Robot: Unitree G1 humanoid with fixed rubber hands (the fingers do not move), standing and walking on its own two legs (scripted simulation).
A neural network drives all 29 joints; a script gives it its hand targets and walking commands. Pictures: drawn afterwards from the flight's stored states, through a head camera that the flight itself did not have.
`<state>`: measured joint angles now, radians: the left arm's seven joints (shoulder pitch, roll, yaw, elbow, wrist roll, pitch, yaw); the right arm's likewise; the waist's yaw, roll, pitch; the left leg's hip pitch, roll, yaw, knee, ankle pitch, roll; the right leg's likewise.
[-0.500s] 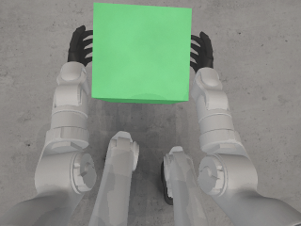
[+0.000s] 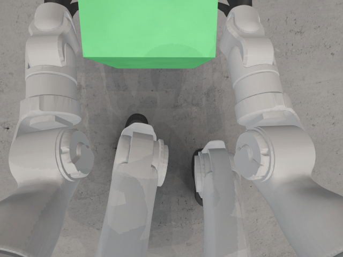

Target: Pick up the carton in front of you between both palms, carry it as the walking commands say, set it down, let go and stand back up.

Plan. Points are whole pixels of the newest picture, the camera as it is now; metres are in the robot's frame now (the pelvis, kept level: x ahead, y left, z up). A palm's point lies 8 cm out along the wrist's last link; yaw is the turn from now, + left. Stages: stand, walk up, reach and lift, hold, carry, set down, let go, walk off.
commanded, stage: set down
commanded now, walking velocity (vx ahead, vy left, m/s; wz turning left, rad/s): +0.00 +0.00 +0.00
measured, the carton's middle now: (152, 13) +0.52 +0.16 -0.24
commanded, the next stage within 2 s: none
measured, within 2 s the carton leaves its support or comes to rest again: rests again in 0.60 s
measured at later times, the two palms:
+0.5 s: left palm (74, 15) +0.47 +0.30 -0.20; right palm (233, 19) +0.55 +0.01 -0.20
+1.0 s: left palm (79, 18) +0.47 +0.30 -0.22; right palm (235, 21) +0.55 +0.00 -0.22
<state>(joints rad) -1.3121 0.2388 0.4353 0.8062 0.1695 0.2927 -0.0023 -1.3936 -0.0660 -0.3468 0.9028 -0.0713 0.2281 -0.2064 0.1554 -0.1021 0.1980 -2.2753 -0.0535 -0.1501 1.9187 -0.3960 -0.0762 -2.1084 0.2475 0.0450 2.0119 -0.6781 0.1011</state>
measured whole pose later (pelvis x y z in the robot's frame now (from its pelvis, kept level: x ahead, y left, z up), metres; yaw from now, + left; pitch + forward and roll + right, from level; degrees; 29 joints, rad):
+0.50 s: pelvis +0.00 +0.00 -0.03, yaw -1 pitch +41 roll -1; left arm -1.34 0.29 0.49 0.92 0.13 0.24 -0.05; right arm -1.47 -0.12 -0.18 1.00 -0.01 0.21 -0.21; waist 0.18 -0.10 0.29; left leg -2.31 0.03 -0.09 2.02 -0.44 -0.06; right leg -2.19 0.27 0.06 2.13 -0.67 0.09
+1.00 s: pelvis -0.01 +0.00 -0.04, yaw -1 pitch +38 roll +0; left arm -1.43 0.33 0.49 1.04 0.15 0.17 -0.11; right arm -1.54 -0.19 -0.17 1.11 -0.01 0.15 -0.12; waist 0.18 -0.11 0.38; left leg -2.29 0.06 -0.07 2.05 -0.42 -0.04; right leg -2.18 0.23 0.05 2.17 -0.65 0.08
